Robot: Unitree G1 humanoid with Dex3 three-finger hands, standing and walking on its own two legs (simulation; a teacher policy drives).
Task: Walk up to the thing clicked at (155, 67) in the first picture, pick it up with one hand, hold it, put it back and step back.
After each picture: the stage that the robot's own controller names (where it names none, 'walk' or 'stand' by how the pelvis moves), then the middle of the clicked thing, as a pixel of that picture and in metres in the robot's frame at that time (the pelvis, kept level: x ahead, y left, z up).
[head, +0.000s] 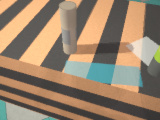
stand; out of the picture +0.49 -0.31 +0.03
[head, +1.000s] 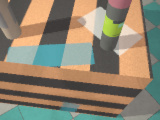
walk; (113, 22) +0.53 -0.07 +0.07
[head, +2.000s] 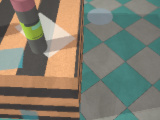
stand; (31, 26) +0.52 +0.23 +0.08
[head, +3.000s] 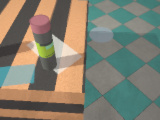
stand; (45, 45) +0.51 +0.19 +0.03
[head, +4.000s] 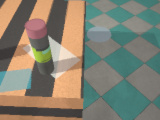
stand; (41, 50) +0.48 +0.19 +0.03
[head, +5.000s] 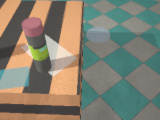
stand; (38, 48) +0.50 +0.21 +0.03
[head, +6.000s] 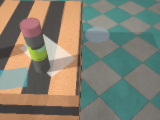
stand; (37, 48) +0.50 +0.22 +0.03
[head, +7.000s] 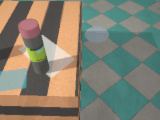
rise first; (36, 49) +0.49 +0.22 +0.03
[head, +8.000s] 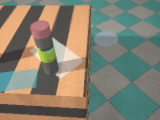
rise first; (46, 50) +0.50 +0.21 +0.03
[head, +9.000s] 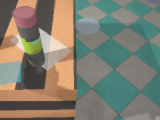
go down; (31, 40) +0.51 +0.19 +0.05
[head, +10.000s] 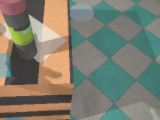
go down; (21, 29) +0.50 +0.20 +0.08
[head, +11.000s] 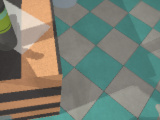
close in; out of the picture +0.50 +0.21 +0.12
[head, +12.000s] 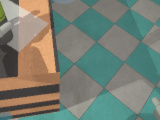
close; out of the picture +0.53 +0.22 +0.12
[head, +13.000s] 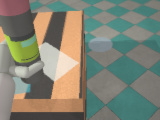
lift; (23, 42) +0.32 +0.17 +0.25
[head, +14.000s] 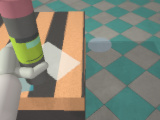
hold; (27, 44) +0.33 +0.17 +0.23
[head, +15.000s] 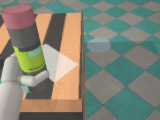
hold; (30, 54) +0.33 +0.17 +0.20
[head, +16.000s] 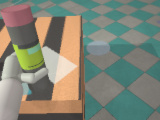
hold; (29, 52) +0.34 +0.17 +0.20
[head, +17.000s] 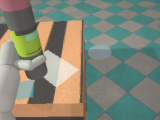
crouch; (26, 39) +0.35 +0.17 +0.25
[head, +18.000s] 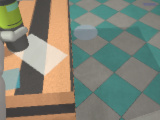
lower; (6, 10) +0.46 +0.21 +0.24
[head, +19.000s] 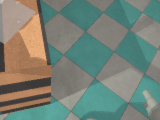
lower; out of the picture +0.56 +0.23 +0.14
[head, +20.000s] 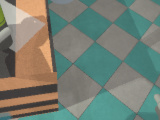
lower; out of the picture +0.52 +0.21 +0.12
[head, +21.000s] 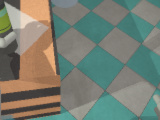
lower; out of the picture +0.51 +0.21 +0.11
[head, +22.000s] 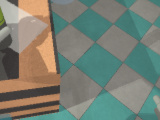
lower; out of the picture +0.52 +0.22 +0.12
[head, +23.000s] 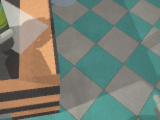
open; out of the picture +0.52 +0.21 +0.12
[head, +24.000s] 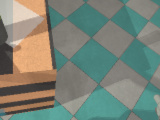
rise; out of the picture +0.51 +0.22 +0.12
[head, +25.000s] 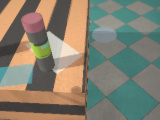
sink last; (40, 45) +0.49 +0.21 +0.07
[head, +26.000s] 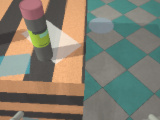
stand; (39, 34) +0.51 +0.20 +0.08
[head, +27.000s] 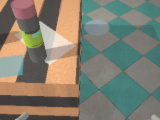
stand; (32, 34) +0.50 +0.22 +0.10
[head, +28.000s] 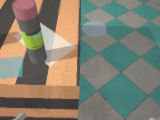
stand; (32, 35) +0.50 +0.21 +0.10
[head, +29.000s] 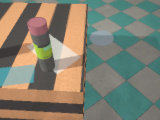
stand; (43, 47) +0.51 +0.20 +0.04
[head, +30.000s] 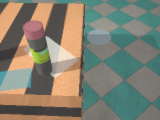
stand; (39, 51) +0.49 +0.21 +0.03
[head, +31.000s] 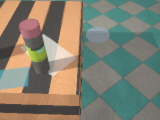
stand; (36, 49) +0.49 +0.22 +0.03
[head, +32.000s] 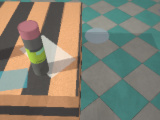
walk; (35, 51) +0.49 +0.22 +0.03
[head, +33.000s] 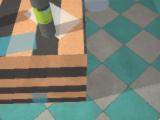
walk; (42, 11) +0.61 +0.21 +0.04
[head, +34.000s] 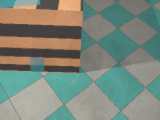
walk; out of the picture +0.88 +0.22 +0.06
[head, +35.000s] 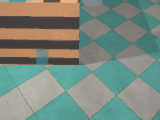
stand; out of the picture +1.12 +0.25 +0.05
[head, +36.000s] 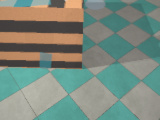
stand; out of the picture +1.10 +0.21 +0.03
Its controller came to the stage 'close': yes
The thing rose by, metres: 0.22
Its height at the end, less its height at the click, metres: +0.00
